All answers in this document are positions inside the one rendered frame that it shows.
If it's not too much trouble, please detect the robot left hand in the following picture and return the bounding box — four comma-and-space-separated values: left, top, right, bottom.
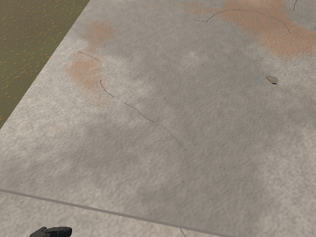
30, 226, 72, 237

